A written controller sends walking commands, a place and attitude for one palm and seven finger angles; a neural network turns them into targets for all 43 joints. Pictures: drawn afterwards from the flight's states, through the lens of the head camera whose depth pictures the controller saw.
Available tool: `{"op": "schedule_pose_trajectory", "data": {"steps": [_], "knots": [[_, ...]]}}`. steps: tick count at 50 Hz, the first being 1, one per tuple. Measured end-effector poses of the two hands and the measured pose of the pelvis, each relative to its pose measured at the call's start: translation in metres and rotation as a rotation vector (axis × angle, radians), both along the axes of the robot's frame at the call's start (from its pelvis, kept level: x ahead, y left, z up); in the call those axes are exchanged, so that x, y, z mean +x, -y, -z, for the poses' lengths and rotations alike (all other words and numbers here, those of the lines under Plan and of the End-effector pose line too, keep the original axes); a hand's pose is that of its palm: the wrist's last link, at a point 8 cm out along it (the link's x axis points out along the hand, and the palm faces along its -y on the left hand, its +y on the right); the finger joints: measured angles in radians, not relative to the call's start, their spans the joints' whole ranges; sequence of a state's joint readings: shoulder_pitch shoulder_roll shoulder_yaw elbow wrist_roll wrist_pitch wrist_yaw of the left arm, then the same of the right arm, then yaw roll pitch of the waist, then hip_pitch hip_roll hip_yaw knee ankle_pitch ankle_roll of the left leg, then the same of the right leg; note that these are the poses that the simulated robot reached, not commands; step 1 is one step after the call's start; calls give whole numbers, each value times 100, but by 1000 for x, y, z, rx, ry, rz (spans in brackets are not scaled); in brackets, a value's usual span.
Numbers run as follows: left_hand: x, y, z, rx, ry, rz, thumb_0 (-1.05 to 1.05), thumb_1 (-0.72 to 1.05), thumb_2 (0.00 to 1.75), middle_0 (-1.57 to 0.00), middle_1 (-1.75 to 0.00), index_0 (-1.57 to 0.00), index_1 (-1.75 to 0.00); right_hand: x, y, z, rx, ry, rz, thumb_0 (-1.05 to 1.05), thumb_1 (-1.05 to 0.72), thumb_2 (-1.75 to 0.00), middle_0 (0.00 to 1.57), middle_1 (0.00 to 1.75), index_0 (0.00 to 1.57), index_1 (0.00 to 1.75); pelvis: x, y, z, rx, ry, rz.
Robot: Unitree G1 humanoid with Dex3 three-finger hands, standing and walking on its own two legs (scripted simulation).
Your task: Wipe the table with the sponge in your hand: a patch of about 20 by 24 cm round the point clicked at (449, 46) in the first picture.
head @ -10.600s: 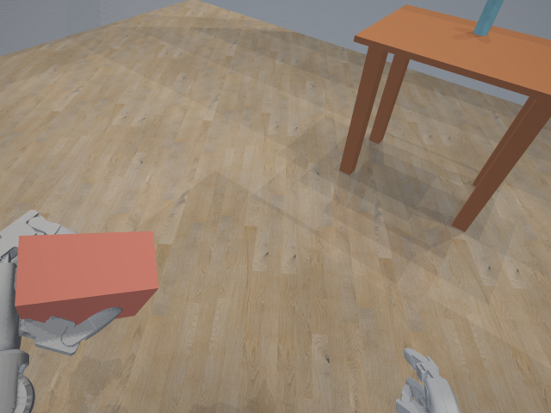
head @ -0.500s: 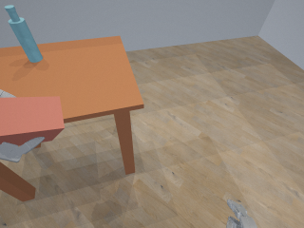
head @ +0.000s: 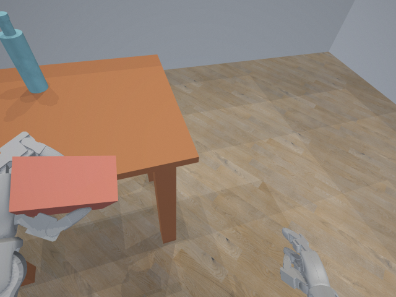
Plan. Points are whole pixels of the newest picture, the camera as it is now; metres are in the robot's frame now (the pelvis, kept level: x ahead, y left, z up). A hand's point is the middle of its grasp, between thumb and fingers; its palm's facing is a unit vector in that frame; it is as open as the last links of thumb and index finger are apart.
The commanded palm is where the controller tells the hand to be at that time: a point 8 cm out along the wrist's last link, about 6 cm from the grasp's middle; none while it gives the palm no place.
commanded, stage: shuffle to correct the standing spot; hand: left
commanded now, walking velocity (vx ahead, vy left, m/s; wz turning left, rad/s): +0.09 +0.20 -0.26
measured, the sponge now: (81, 187) +0.23 +0.21 +0.15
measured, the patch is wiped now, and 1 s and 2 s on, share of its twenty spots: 0.00 0.00 0.00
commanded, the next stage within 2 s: none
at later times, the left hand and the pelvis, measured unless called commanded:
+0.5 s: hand (35, 148) +0.28 +0.29 +0.18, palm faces +0.36 -0.81 -0.46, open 10.0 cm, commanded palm +0.21 +0.33 +0.18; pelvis +0.02 +0.06 -0.02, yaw -4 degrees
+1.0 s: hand out of the picture +0.27 +0.39 +0.19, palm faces +0.36 -0.82 -0.44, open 10.0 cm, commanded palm +0.21 +0.44 +0.18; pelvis +0.04 +0.16 -0.01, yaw -3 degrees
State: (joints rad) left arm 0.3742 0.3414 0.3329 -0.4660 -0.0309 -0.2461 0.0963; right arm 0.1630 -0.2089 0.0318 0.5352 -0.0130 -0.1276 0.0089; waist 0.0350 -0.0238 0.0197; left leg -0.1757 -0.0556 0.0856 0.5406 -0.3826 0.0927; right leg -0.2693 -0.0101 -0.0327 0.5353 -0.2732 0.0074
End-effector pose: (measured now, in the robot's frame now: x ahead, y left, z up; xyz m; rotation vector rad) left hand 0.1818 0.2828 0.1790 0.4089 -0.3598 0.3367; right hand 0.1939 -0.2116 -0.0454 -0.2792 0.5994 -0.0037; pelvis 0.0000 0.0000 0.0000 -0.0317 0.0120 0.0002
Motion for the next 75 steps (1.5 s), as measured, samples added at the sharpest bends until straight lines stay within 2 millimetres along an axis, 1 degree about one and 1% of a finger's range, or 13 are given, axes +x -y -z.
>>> {"op": "schedule_pose_trajectory", "data": {"steps": [6, 10, 17, 24, 29, 33, 42, 49, 53, 58, 67, 70, 75], "knots": [[19, -14, 3, 58, -53, 17, -1, -48, 100, -75, -134, -76, -134, 6, -4, 7, 2, -24, 34, 1, -90, -90, 20, 30, 20, 30, 12, -10, 6, -12, 7, -5], [11, -24, -7, 71, 36, 18, -1, -49, 100, -75, -134, -76, -134, 1, -7, 16, -27, -98, 18, 1, -90, -90, 20, 30, 20, 30, 12, -19, 10, -14, 11, -4], [23, -49, -3, 101, 119, 40, 0, -49, 100, -75, -134, -76, -134, -10, -24, 41, -36, -121, 124, 1, -91, -90, 20, 30, 20, 30, 20, -55, 30, 16, 55, 46], [56, -52, -14, 165, 40, 35, -1, -49, 100, -75, -134, -76, -134, -33, -64, 57, 140, -133, 162, 1, -91, -90, 20, 30, 20, 30, 23, -62, 22, 64, 40, 78], [57, -42, -23, 179, -22, 108, -1, -49, 100, -75, -134, -76, -134, -45, -70, 68, 151, -224, 164, 1, -90, -90, 20, 30, 20, 30, 30, -77, 11, 47, 28, 52], [54, -67, -24, 218, -119, 68, 0, -49, 100, -75, -134, -76, -134, -49, -66, 57, 107, -273, 205, 1, -90, -90, 21, 30, 20, 30, 38, -89, -3, 75, 3, 70], [58, -133, -1, 111, -96, -26, -1, -49, 100, -76, -134, -77, -134, -9, -78, 37, -53, -152, 223, 1, -91, -90, 20, 30, 20, 30, 46, -142, 7, 64, 20, 43], [52, -148, -15, 135, 8, 39, -1, -49, 100, -76, -134, -77, -134, 27, -141, 15, 41, 25, 158, 1, -91, -90, 20, 30, 20, 30, 38, -163, 10, 67, 36, 49], [37, -154, -34, 180, 47, 15, -1, -49, 100, -76, -134, -77, -134, 33, -170, 22, 108, 59, 94, 1, -91, -90, 20, 30, 20, 30, 35, -171, 14, 54, 34, 43], [24, -182, -34, 127, -13, -65, -1, -49, 100, -76, -134, -77, -134, 14, -191, 34, 129, -69, 70, 1, -90, -90, 20, 30, 20, 30, 34, -188, 1, 70, 28, 44], [36, -226, 6, -14, -112, -67, -1, -49, 100, -76, -134, -77, -134, -31, -197, 32, -14, -181, 159, 1, -90, -90, 21, 30, 21, 30, 28, -234, -6, 91, 19, 35], [41, -236, 3, 21, -48, 22, -1, -49, 100, -76, -134, -77, -134, -36, -204, 33, -55, -146, 223, 1, -90, -90, 20, 30, 20, 30, 23, -258, 7, 68, 31, 33], [39, -257, -17, 158, -6, 75, -1, -49, 100, -76, -134, -77, -134, -43, -234, 27, 0, -105, 263, 1, -91, -90, 20, 30, 20, 30, 17, -273, 7, 59, 34, 53]]}}
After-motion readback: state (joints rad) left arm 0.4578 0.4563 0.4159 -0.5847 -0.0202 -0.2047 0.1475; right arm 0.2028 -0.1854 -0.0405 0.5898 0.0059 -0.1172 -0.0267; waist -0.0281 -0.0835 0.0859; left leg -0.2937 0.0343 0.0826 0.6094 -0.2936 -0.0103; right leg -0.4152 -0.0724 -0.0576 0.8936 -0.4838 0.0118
